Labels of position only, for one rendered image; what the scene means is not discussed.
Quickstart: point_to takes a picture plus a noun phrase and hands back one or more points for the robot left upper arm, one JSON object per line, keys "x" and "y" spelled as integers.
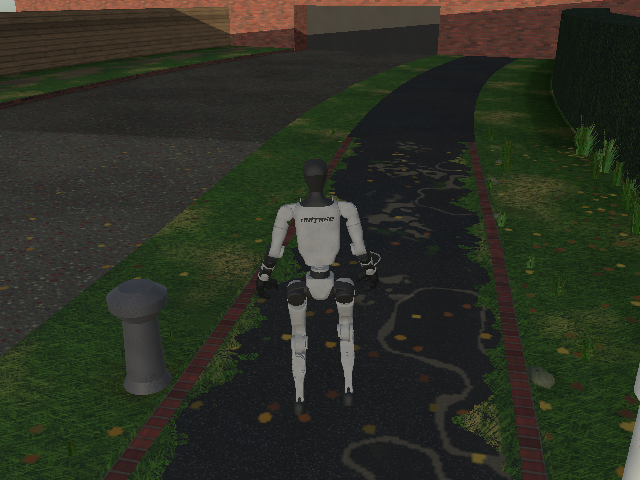
{"x": 285, "y": 213}

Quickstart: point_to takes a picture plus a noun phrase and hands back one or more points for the robot right forearm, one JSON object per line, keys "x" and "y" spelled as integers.
{"x": 367, "y": 262}

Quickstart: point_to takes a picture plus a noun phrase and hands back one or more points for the robot right hand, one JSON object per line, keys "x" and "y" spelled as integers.
{"x": 364, "y": 277}

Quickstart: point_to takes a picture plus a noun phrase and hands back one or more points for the robot left hand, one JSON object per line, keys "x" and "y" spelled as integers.
{"x": 260, "y": 285}

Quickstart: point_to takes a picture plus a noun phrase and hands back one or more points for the robot right thigh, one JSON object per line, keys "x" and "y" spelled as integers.
{"x": 344, "y": 294}

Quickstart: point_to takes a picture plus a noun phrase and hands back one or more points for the robot right upper arm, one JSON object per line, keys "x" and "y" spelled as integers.
{"x": 348, "y": 210}

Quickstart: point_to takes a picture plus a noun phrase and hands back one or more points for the robot left forearm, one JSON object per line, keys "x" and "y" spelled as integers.
{"x": 267, "y": 266}

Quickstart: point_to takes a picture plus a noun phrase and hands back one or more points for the humanoid robot torso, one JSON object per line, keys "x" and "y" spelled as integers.
{"x": 318, "y": 238}

